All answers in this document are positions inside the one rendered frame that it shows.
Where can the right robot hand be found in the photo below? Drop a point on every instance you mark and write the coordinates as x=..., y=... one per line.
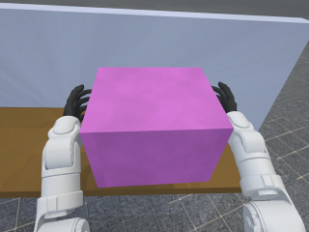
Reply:
x=226, y=97

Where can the robot left forearm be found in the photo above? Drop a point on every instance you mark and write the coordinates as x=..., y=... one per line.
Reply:
x=61, y=167

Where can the robot right forearm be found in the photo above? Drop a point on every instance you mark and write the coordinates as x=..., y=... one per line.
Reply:
x=258, y=178

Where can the robot left upper arm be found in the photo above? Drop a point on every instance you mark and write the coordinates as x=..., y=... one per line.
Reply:
x=76, y=224

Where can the carton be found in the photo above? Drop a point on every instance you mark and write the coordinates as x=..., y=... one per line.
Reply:
x=153, y=126

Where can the left robot hand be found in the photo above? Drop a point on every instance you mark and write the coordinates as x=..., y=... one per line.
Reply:
x=73, y=107

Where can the robot right upper arm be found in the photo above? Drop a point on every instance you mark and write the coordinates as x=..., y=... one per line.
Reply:
x=271, y=216

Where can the table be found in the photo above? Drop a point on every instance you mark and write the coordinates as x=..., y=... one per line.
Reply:
x=24, y=133

